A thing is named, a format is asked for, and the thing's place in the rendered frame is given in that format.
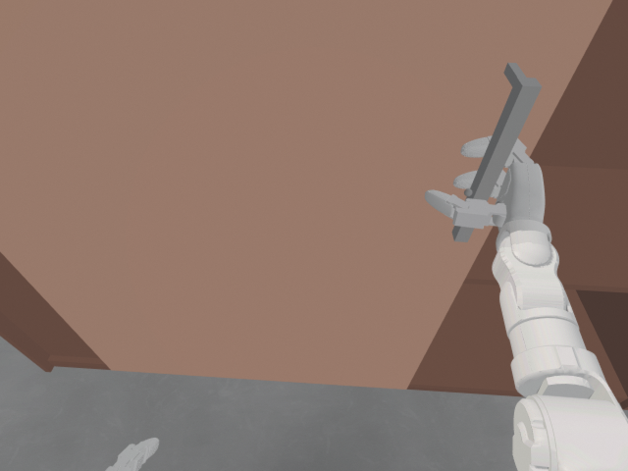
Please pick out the handle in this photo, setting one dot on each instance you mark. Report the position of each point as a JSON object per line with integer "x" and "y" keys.
{"x": 517, "y": 108}

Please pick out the robot right forearm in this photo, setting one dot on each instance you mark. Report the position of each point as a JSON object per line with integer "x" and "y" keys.
{"x": 550, "y": 357}

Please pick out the wardrobe door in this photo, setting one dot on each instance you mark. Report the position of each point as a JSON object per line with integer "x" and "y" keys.
{"x": 26, "y": 308}
{"x": 236, "y": 188}

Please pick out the robot left hand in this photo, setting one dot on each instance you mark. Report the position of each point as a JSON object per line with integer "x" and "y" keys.
{"x": 133, "y": 456}

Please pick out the robot right upper arm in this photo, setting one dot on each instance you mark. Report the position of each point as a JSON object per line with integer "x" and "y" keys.
{"x": 557, "y": 433}

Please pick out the robot right hand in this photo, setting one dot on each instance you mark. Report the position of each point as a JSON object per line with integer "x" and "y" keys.
{"x": 521, "y": 189}

